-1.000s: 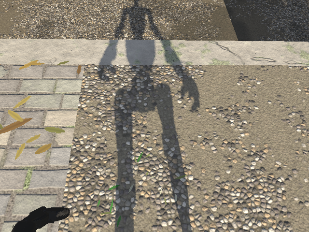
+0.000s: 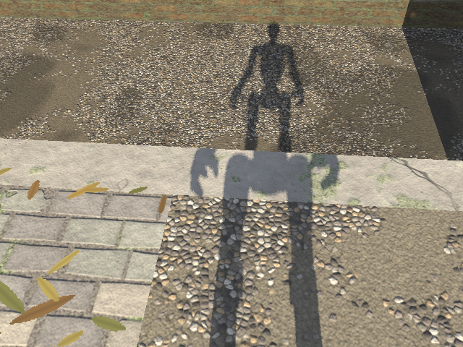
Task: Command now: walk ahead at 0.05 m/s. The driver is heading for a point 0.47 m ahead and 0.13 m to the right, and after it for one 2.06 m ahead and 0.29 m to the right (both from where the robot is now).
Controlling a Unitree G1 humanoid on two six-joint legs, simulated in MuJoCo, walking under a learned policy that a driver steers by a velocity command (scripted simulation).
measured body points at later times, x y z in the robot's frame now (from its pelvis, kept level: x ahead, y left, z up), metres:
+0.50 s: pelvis +0.12 +0.01 +0.01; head +0.13 +0.02 +0.46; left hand +0.21 +0.28 -0.13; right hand +0.13 -0.27 -0.12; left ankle +0.06 +0.10 -0.73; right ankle +0.07 -0.14 -0.66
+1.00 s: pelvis +0.34 -0.08 +0.00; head +0.38 -0.10 +0.45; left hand +0.56 +0.14 -0.10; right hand +0.38 -0.39 -0.11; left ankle +0.38 +0.09 -0.64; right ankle +0.38 -0.15 -0.73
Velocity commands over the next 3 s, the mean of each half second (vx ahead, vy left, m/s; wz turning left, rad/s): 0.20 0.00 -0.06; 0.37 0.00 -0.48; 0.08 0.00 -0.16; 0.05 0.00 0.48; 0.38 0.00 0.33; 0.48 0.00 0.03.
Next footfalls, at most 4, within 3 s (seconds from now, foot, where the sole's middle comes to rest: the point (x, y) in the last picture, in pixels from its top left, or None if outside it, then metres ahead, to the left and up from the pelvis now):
0.80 right None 0.42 -0.16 -0.77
1.30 left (251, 316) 0.61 -0.01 -0.77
2.00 left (231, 334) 0.56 0.05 -0.77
2.46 right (294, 252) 0.83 -0.16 -0.77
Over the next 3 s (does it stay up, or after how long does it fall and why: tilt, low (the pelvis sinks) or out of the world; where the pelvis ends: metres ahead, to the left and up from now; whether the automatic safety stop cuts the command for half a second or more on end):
stays up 0.90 0.00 -0.02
